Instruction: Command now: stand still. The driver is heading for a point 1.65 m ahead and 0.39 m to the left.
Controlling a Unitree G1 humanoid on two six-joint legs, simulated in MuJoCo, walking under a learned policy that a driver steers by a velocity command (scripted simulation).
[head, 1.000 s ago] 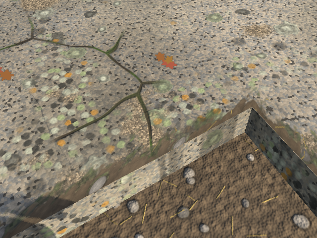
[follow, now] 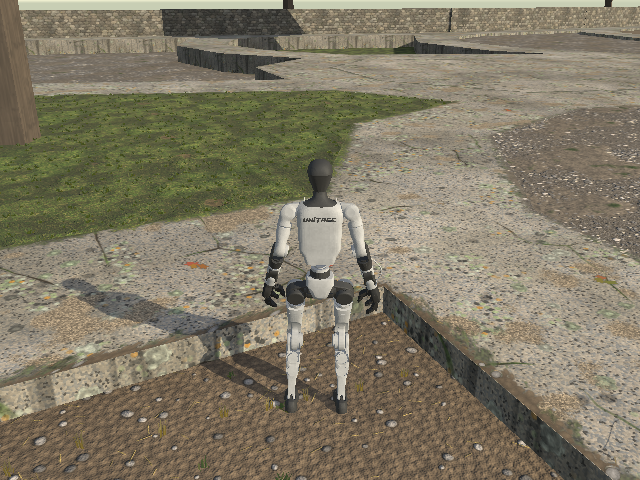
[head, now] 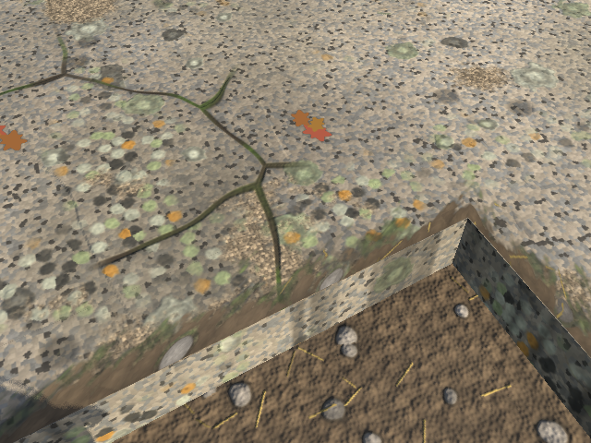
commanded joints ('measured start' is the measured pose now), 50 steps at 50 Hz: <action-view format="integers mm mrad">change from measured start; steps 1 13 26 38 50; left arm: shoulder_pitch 8 -67 -295 201 9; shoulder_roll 105 138 36 233 151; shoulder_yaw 19 41 15 84 36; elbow -21 -30 -134 -23 5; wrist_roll -1 -43 -28 -14 1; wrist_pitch -9 -43 -100 -90 -101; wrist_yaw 4 1 -49 -53 -23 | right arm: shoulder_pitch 27 208 302 333 43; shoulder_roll -108 -62 -118 -51 -40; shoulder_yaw -17 -22 -11 2 -14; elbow -17 22 -23 -58 -168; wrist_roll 0 26 2 19 6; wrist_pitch -7 -90 -96 -127 -80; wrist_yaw -4 32 29 49 24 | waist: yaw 1 -89 -68 155 0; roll -1 -81 92 -212 -81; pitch -12 90 87 -418 -30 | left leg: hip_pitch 0 139 158 -478 -410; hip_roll -4 -32 130 -83 90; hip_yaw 9 11 -80 -129 14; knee -63 -66 -386 867 531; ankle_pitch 130 -83 316 -294 149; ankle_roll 15 145 211 81 29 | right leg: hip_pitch -22 -276 -506 626 -54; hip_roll -46 -153 -88 -392 -206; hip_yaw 39 205 -75 732 57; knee -96 -151 234 -205 -396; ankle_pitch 189 -297 247 -139 288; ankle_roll -18 -111 18 -327 -241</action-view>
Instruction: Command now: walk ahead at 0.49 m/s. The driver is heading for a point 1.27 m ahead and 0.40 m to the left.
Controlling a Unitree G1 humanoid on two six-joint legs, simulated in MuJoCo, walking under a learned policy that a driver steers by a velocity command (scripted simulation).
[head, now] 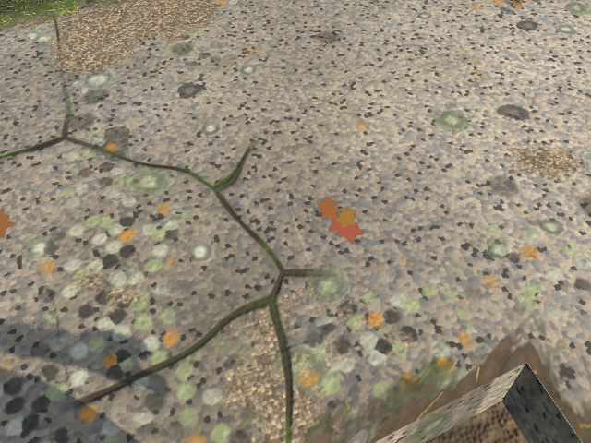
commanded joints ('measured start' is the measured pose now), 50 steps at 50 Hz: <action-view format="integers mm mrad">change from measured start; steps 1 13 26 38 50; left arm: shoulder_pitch -40 311 58 -406 80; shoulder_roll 113 89 -41 -26 159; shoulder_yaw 10 -14 -28 -37 52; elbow -54 140 -222 -343 -210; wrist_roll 5 6 -58 -34 -5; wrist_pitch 6 -3 32 16 6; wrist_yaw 17 63 8 -35 -22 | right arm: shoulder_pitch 93 -540 114 433 237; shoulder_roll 0 166 170 3 -88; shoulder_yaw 12 131 47 43 3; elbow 3 -500 13 105 18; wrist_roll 6 -29 -55 -2 -30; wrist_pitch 19 50 -13 -23 6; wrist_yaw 7 15 61 -9 -14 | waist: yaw -52 21 -3 -131 191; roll -134 -73 44 3 62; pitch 5 143 -71 -14 -269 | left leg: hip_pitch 35 -764 159 743 535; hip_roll -2 -1 84 0 -12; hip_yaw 40 36 -414 -16 -6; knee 74 736 -557 -873 -28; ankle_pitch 44 -638 -224 453 843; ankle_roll -12 170 170 39 52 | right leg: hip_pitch -92 126 -654 -807 281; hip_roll -287 -372 -98 -101 -212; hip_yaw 176 116 233 4 179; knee -140 -311 1524 559 239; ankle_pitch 109 66 -57 322 210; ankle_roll -187 -71 -84 -8 -183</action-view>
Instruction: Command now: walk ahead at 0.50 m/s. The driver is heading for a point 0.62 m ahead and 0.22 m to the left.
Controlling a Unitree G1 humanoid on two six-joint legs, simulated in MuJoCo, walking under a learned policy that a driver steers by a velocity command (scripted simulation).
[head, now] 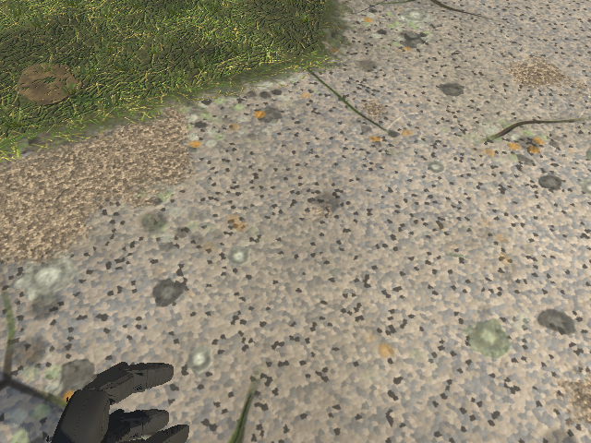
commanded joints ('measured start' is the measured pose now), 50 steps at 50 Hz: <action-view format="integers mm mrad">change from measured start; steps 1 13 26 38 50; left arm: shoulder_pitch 461 338 503 297 391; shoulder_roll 207 143 160 125 227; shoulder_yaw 63 31 18 33 89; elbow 74 124 55 -66 -87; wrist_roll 49 41 42 46 63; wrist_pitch -5 -36 -4 80 15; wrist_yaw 33 53 73 129 93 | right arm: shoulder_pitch -3 -395 -214 -402 -417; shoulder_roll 28 -67 -285 -226 -192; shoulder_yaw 18 -6 -93 -94 -84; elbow -121 -278 -384 -458 -537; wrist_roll -5 29 -1 23 24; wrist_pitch -38 -34 -4 53 26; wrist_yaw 31 49 74 23 34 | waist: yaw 160 56 -33 85 96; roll -165 -7 161 113 -173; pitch -352 55 -539 -196 34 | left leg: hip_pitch -784 -758 222 -474 -1051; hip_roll -3 212 439 188 18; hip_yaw -114 -65 -662 -363 -208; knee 960 485 84 -43 646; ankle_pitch -81 450 1092 451 -70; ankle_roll -82 -73 346 169 -40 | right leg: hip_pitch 1008 136 -212 -110 369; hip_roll -483 -218 -42 -99 -475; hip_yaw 692 72 235 198 729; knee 71 -322 1074 534 -197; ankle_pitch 86 127 -606 -233 -499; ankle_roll -332 -71 196 230 -110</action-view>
